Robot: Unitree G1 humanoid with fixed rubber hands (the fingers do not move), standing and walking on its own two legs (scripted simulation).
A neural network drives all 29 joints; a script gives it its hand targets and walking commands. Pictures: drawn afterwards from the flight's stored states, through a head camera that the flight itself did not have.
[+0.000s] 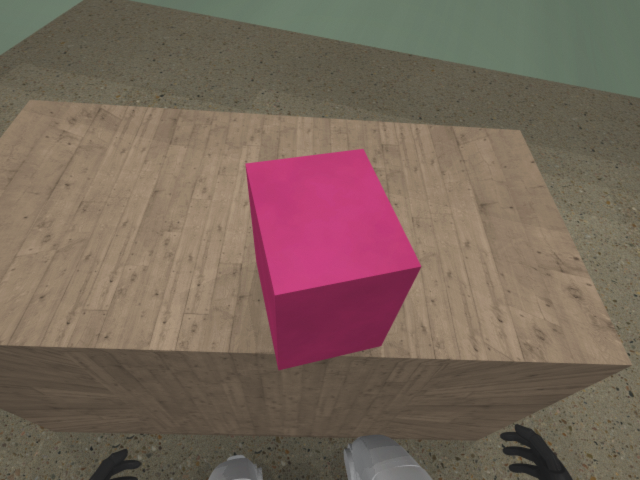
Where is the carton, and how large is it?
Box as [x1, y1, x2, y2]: [245, 149, 420, 369]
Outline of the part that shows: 363,149 245,164 256,261 278,369 381,345 420,267 417,258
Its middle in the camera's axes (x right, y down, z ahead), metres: +0.00 +0.03 +0.56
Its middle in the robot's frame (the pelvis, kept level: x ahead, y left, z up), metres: +0.40 +0.01 +0.00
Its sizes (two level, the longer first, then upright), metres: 0.199 0.163 0.227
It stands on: a pedestal, 0.63 m high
